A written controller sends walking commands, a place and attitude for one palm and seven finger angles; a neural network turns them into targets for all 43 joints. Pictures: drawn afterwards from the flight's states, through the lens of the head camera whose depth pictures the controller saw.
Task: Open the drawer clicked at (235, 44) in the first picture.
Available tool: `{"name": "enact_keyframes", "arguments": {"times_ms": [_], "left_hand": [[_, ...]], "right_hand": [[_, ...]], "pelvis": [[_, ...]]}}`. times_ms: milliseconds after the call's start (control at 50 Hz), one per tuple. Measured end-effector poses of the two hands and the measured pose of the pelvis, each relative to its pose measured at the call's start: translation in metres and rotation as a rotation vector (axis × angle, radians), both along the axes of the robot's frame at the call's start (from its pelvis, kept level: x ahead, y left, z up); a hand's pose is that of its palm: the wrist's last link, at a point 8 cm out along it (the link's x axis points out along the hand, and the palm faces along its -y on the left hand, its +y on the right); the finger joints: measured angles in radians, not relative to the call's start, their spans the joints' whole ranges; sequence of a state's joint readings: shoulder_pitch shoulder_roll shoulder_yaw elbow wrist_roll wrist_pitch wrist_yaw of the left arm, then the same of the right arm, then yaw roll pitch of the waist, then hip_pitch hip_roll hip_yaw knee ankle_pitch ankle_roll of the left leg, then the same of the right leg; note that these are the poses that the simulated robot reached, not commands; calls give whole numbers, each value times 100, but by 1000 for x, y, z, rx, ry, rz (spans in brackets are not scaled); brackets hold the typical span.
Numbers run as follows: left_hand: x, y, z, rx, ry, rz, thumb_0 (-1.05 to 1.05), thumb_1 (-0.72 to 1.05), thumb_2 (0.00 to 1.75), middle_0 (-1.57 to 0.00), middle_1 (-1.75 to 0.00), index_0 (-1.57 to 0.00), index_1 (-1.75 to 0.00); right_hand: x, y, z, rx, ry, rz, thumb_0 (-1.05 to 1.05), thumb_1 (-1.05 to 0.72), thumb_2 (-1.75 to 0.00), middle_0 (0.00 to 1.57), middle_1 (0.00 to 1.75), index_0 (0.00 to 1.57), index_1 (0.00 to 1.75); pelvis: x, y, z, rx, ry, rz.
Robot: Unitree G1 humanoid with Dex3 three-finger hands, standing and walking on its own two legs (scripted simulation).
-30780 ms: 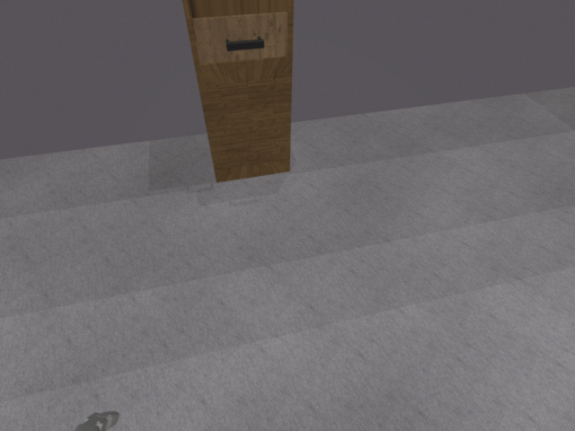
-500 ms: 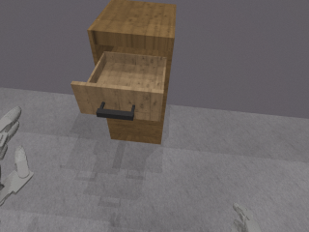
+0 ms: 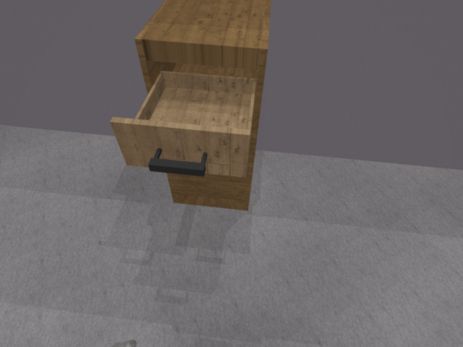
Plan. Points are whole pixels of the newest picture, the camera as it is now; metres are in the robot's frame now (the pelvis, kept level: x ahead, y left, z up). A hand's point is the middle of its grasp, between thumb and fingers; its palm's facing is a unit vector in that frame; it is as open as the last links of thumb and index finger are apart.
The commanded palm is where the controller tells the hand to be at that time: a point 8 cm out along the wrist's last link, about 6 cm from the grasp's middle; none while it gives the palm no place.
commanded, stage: let the arm hang, fingers relaxed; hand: left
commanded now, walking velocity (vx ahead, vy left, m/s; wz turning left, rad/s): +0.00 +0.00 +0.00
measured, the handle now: (179, 160) +0.55 +0.15 -0.05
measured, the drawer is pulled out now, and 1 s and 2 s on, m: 0.30 0.30 0.30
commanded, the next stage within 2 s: look to check the result in 0.84 s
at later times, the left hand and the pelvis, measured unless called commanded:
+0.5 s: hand out of the picture -0.01 +0.19 -0.15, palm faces +0.02 -0.97 -0.25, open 7.3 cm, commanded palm none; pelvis -0.01 -0.01 +0.01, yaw -1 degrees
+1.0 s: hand out of the picture +0.02 +0.16 -0.16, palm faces +0.02 -0.98 -0.21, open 7.3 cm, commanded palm none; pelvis +0.00 -0.02 +0.01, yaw -1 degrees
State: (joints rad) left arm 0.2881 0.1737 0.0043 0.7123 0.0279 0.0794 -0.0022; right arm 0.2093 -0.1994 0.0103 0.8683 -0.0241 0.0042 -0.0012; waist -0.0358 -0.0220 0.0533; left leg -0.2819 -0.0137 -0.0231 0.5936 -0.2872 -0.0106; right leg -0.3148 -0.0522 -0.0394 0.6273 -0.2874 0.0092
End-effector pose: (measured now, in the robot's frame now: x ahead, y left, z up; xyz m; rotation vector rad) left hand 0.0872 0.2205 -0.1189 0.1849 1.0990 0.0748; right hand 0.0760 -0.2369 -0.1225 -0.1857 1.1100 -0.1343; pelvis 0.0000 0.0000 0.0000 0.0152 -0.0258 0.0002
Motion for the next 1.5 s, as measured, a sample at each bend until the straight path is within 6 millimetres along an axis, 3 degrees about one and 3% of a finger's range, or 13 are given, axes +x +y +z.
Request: {"name": "enact_keyframes", "arguments": {"times_ms": [80, 180, 300, 400, 700, 920, 1160, 1500], "left_hand": [[-46, 4, -13, -2, 132, 92, -2, 99, 89, -21, -30, -21, -30], [-92, 18, -11, 37, 280, 122, -1, 97, 89, -21, -30, -21, -30], [-118, 27, -1, 79, 366, 144, 0, 94, 89, -20, -30, -21, -30], [-114, 24, 1, 87, 355, 139, 1, 92, 90, -20, -30, -20, -30], [-67, -7, -8, 24, 254, 96, 1, 92, 90, -20, -30, -21, -30], [-70, -8, -7, 27, 279, 105, 1, 92, 90, -20, -30, -20, -30], [-77, -8, -6, 37, 307, 118, 1, 91, 90, -20, -30, -20, -30], [-55, -3, -3, 51, 265, 105, 1, 91, 90, -20, -30, -20, -30]], "right_hand": [[-40, -3, 0, -17, 162, -1, 1, -91, -90, 20, 30, 20, 29], [-73, -2, -4, -7, 280, -27, 1, -91, -90, 20, 30, 20, 29], [-90, 7, -11, 31, 320, -54, 1, -91, -90, 20, 30, 20, 29], [-93, 16, -16, 67, 318, -62, 0, -91, -90, 20, 30, 20, 29], [-103, 20, -15, 84, 327, -103, 0, -91, -90, 20, 30, 20, 29], [-107, 17, -15, 79, 355, -112, 0, -91, -90, 20, 30, 20, 29], [-92, 10, -15, 72, 331, -103, 0, -91, -90, 20, 30, 20, 29], [-70, -5, -12, 43, 292, -91, 0, -91, -90, 20, 30, 20, 29]], "pelvis": [[-4, -5, 6, -15, 0, 9], [-5, -6, 10, -23, 3, 9], [-4, -5, 13, -19, -4, 0], [-4, -6, 14, -15, -12, -6], [-2, -12, 14, -12, -10, -15], [1, -15, 15, -13, -9, -15], [5, -17, 15, -12, -10, -18], [10, -20, 17, -13, -10, -20]]}}
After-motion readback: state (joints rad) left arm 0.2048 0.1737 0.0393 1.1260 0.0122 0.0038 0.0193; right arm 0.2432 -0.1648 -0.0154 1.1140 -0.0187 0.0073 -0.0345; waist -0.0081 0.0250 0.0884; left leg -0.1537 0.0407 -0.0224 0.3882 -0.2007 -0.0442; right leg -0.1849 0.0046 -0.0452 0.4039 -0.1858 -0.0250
